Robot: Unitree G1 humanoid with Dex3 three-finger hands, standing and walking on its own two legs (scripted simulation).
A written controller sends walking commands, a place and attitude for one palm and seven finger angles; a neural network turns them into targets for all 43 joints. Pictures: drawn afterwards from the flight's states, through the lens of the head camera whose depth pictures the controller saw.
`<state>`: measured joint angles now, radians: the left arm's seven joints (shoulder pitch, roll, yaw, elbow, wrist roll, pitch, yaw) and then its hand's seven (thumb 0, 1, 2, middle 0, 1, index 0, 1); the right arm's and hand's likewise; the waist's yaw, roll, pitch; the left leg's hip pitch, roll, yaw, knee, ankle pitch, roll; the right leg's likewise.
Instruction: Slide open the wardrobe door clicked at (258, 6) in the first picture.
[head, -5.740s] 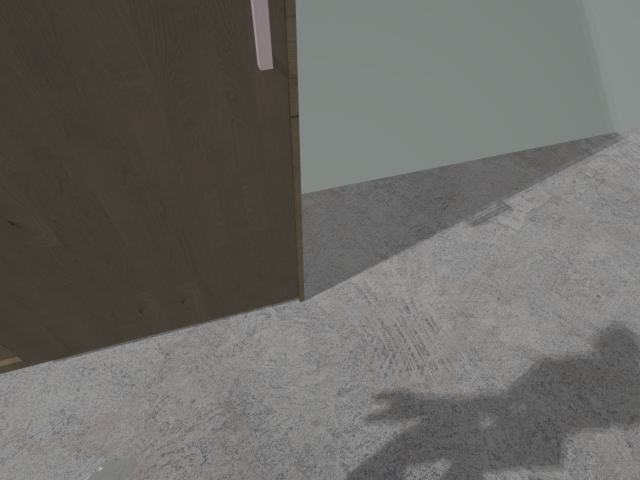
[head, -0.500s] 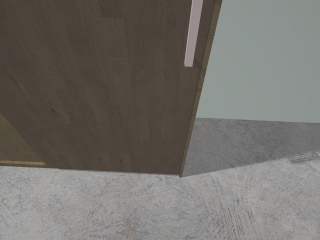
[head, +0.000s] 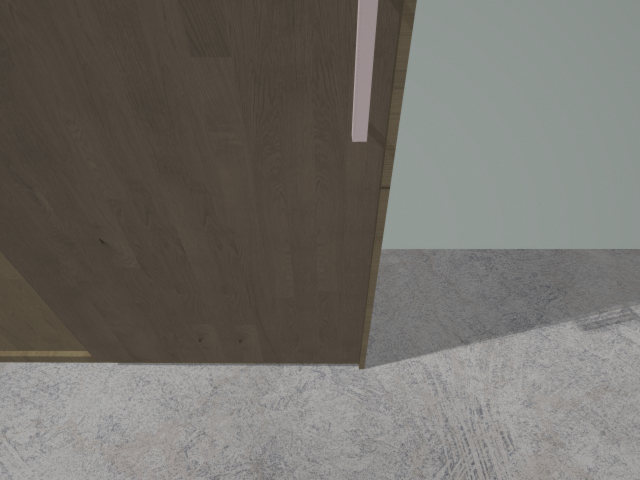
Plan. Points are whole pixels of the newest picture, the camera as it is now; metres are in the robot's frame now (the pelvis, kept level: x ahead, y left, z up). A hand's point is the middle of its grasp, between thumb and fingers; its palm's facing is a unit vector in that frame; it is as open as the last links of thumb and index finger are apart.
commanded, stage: look again from close up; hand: right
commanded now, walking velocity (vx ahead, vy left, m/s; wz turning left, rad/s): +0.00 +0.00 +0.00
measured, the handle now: (362, 56) +0.62 -0.03 +0.27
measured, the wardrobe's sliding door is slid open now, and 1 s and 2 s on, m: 0.00 0.00 0.00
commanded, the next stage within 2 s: none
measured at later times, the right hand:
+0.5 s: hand out of the picture -0.06 -0.16 -0.18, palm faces +0.05 +0.99 -0.16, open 7.4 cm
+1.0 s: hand out of the picture -0.05 -0.14 -0.18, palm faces +0.07 +0.99 -0.13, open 7.4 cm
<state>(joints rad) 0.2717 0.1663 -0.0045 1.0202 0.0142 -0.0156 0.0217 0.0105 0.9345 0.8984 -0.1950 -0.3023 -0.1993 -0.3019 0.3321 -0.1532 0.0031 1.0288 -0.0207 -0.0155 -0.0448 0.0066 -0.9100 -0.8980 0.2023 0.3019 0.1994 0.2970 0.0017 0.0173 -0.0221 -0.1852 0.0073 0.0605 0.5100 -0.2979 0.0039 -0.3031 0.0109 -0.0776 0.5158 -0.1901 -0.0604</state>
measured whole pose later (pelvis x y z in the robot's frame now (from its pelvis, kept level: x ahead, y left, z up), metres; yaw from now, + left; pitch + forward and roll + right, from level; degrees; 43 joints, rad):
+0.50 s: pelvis -0.02 +0.00 +0.00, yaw -1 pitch -1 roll +1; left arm 0.33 0.13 0.00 1.07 0.01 0.01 0.01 0.01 0.91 0.90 -0.20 -0.30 -0.20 -0.30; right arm 0.41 -0.14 0.00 1.06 -0.02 0.00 -0.04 0.01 -0.91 -0.90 0.20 0.30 0.20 0.30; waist 0.00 0.02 -0.01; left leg -0.21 0.01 0.07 0.47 -0.25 0.01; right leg -0.32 0.01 -0.07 0.46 -0.13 -0.06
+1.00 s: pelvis -0.01 +0.01 +0.00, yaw -1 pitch -1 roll +1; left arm 0.34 0.11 0.00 1.09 0.01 0.00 0.02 0.01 0.92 0.90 -0.20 -0.30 -0.20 -0.30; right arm 0.41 -0.11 0.00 1.07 -0.02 -0.02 -0.04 0.01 -0.91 -0.90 0.20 0.30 0.20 0.30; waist 0.00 0.02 -0.02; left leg -0.20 0.00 0.08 0.46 -0.25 0.01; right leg -0.32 0.01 -0.06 0.46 -0.13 -0.05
